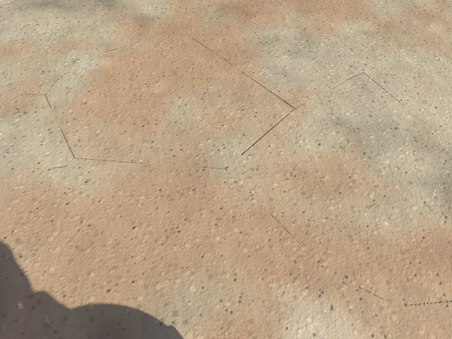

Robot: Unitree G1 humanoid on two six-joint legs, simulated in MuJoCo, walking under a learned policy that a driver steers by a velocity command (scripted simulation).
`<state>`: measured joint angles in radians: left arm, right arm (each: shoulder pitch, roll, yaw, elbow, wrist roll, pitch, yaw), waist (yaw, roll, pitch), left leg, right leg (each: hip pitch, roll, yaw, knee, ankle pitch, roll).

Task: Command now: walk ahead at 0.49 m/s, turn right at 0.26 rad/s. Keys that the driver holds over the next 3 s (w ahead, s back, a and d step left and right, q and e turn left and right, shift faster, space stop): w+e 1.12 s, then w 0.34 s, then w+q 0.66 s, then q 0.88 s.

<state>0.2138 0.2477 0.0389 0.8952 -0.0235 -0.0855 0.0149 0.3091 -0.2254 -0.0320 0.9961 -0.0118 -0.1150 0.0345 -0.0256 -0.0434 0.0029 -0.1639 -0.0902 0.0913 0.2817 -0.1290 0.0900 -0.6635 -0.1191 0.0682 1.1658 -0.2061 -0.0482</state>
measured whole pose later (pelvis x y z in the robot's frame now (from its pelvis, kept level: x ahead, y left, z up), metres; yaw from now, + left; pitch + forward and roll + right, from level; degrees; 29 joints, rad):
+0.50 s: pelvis +0.28 -0.10 -0.01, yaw -15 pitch +2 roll +0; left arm 0.26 0.25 0.07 0.77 -0.01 -0.07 -0.03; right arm 0.18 -0.28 -0.03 0.85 0.01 -0.13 0.01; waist 0.01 0.02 0.03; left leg -0.52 0.07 -0.04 1.20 -0.33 0.02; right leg -0.33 0.10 0.00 0.44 -0.16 -0.10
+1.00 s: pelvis +0.56 -0.14 +0.00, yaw -32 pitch +2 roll +1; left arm 0.29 0.30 0.07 0.70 -0.03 -0.03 0.00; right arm 0.22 -0.26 -0.06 0.78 -0.01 -0.11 0.01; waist -0.02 -0.05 0.00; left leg -0.27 -0.03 0.07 0.41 -0.18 0.03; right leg -0.56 -0.03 0.07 1.20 -0.33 -0.03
